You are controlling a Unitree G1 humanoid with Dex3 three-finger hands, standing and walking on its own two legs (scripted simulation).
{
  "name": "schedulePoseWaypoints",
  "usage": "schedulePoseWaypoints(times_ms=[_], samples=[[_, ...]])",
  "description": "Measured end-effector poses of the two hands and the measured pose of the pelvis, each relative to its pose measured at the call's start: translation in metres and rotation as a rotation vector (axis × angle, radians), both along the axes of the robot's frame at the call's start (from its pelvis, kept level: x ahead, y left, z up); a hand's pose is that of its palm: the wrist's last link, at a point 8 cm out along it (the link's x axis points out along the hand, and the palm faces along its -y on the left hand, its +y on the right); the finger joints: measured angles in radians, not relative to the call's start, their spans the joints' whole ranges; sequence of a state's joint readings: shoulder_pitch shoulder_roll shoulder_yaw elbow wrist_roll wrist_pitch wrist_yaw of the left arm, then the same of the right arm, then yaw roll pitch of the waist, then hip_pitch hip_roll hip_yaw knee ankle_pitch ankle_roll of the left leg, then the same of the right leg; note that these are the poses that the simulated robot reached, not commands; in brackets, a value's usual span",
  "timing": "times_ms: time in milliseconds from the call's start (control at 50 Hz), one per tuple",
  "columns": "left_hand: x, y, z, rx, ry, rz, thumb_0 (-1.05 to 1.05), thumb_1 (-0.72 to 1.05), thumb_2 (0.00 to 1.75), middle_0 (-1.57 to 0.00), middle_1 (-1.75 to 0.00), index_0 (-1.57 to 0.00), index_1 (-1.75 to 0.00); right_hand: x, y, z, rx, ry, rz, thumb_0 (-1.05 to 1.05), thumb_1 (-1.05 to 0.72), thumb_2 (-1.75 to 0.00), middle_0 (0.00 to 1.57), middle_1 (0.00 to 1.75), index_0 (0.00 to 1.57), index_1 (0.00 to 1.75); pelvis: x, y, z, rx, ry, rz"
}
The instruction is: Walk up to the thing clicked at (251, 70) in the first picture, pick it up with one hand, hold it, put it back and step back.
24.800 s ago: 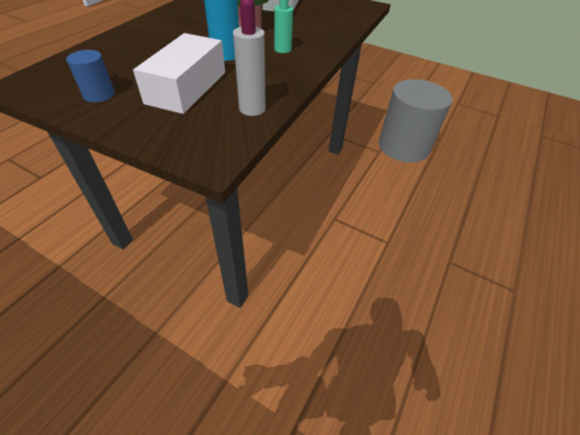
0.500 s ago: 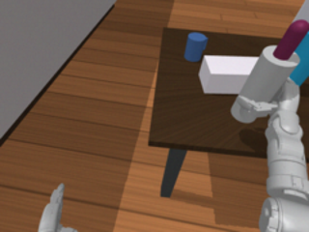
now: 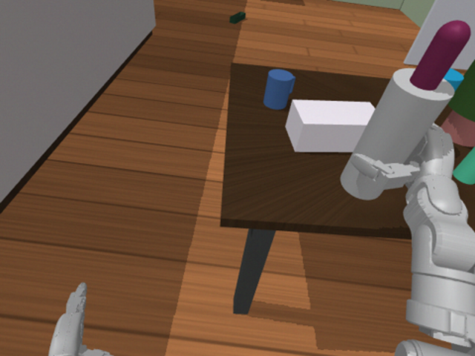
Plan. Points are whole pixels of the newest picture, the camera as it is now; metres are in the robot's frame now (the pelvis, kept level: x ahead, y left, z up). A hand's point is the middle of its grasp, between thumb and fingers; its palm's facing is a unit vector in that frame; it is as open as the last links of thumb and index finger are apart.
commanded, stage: lift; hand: right
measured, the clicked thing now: (398, 123) +0.35 -0.20 +0.27
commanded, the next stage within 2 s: hold in 0.36 s
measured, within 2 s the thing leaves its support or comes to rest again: neither
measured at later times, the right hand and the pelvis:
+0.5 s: hand (393, 134) +0.34 -0.19 +0.26, palm faces +0.25 +0.97 -0.02, open 10.3 cm; pelvis +0.00 +0.00 +0.00, yaw +0 degrees
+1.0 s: hand (390, 120) +0.35 -0.18 +0.28, palm faces +0.22 +0.98 -0.03, open 10.3 cm; pelvis +0.00 +0.00 +0.00, yaw +0 degrees
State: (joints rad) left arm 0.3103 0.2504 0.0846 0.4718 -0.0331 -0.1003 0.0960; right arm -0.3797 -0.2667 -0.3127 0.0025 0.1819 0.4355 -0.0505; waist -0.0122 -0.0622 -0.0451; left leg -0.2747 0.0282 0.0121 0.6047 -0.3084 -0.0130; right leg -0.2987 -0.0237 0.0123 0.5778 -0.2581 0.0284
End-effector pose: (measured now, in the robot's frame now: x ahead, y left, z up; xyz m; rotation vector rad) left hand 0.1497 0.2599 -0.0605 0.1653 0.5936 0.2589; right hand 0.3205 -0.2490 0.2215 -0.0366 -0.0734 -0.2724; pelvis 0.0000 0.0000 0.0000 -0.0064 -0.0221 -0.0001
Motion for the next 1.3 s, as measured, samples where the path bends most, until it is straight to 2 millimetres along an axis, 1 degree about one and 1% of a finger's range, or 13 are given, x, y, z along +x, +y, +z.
schedulePoseWaypoints(times_ms=[100,200,280,360,460,580,700,760,860,980,1080,1200,1300], samples=[[0.010,-0.001,0.006,0.008,-0.045,-0.005,-0.01,-0.54,0.05,-0.04,-0.06,-0.05,-0.05,-0.009,0.004,0.017,-0.008,-0.027,0.010,-0.01,0.47,-1.05,0.75,1.10,0.75,1.11,0.000,0.001,0.001,0.001,-0.016,-0.005],[0.017,-0.004,0.010,-0.008,-0.096,-0.014,-0.01,-0.53,0.05,-0.04,-0.06,-0.05,-0.05,-0.014,0.004,0.028,-0.009,-0.011,0.011,-0.01,0.47,-1.05,0.74,1.10,0.75,1.11,0.000,0.000,0.001,0.001,-0.025,-0.008],[0.014,-0.008,0.006,-0.029,-0.093,-0.019,-0.01,-0.54,0.05,-0.04,-0.06,-0.05,-0.05,-0.015,0.004,0.029,-0.002,0.007,0.019,-0.01,0.47,-1.05,0.74,1.10,0.75,1.11,0.000,0.000,0.002,-0.001,-0.026,-0.009],[0.007,-0.007,0.000,-0.033,-0.063,-0.013,-0.01,-0.54,0.05,-0.05,-0.06,-0.05,-0.05,-0.015,0.006,0.030,0.005,0.012,0.022,-0.01,0.47,-1.05,0.74,1.10,0.75,1.11,-0.001,-0.001,0.002,-0.001,-0.024,-0.009],[0.001,-0.006,-0.005,-0.023,-0.029,-0.013,-0.01,-0.54,0.05,-0.05,-0.06,-0.05,-0.05,-0.015,0.010,0.036,0.005,-0.005,0.020,-0.01,0.47,-1.05,0.74,1.10,0.75,1.11,-0.001,-0.002,0.002,-0.001,-0.024,-0.007],[0.009,-0.010,0.000,-0.020,-0.058,-0.026,-0.01,-0.55,0.05,-0.05,-0.06,-0.05,-0.05,-0.013,0.014,0.044,0.003,-0.003,0.025,-0.01,0.47,-1.05,0.74,1.11,0.75,1.12,0.000,-0.002,0.003,0.000,-0.030,-0.006],[0.019,-0.006,0.006,-0.020,-0.107,-0.014,-0.01,-0.54,0.05,-0.05,-0.06,-0.05,-0.05,-0.016,0.015,0.050,0.001,0.002,0.032,-0.01,0.47,-1.05,0.74,1.11,0.74,1.12,0.001,-0.003,0.003,0.000,-0.033,-0.009],[0.019,-0.006,0.007,-0.020,-0.110,-0.017,-0.01,-0.54,0.05,-0.05,-0.06,-0.05,-0.05,-0.017,0.014,0.052,0.001,-0.004,0.035,-0.01,0.47,-1.05,0.74,1.11,0.74,1.12,0.001,-0.003,0.003,-0.001,-0.033,-0.010],[0.014,-0.008,0.000,-0.029,-0.076,-0.026,-0.01,-0.54,0.05,-0.05,-0.06,-0.05,-0.05,-0.014,0.015,0.053,0.004,0.006,0.041,-0.01,0.47,-1.05,0.74,1.11,0.75,1.12,0.001,-0.003,0.003,0.000,-0.030,-0.011],[0.010,-0.009,-0.006,-0.034,-0.051,-0.023,-0.01,-0.54,0.05,-0.05,-0.06,-0.05,-0.05,-0.009,0.021,0.057,-0.003,0.009,0.052,-0.01,0.47,-1.06,0.74,1.11,0.74,1.12,0.000,-0.004,0.003,0.000,-0.025,-0.010],[0.013,-0.008,-0.004,-0.034,-0.070,-0.023,-0.01,-0.54,0.05,-0.05,-0.06,-0.05,-0.05,-0.004,0.019,0.059,0.010,0.020,0.043,-0.01,0.48,-1.06,0.74,1.11,0.74,1.12,0.003,-0.003,0.003,-0.002,-0.023,-0.004],[0.017,-0.008,-0.004,-0.041,-0.073,-0.028,-0.01,-0.54,0.05,-0.05,-0.06,-0.05,-0.05,-0.010,0.016,0.065,0.003,-0.005,0.023,-0.01,0.48,-1.06,0.74,1.12,0.74,1.12,0.006,-0.001,0.003,-0.003,-0.027,-0.006],[0.020,-0.007,-0.003,-0.037,-0.072,-0.038,-0.01,-0.54,0.05,-0.05,-0.06,-0.05,-0.05,-0.012,0.021,0.069,-0.009,-0.013,0.041,-0.01,0.48,-1.06,0.74,1.12,0.74,1.13,0.005,0.000,0.003,-0.003,-0.031,-0.012]])
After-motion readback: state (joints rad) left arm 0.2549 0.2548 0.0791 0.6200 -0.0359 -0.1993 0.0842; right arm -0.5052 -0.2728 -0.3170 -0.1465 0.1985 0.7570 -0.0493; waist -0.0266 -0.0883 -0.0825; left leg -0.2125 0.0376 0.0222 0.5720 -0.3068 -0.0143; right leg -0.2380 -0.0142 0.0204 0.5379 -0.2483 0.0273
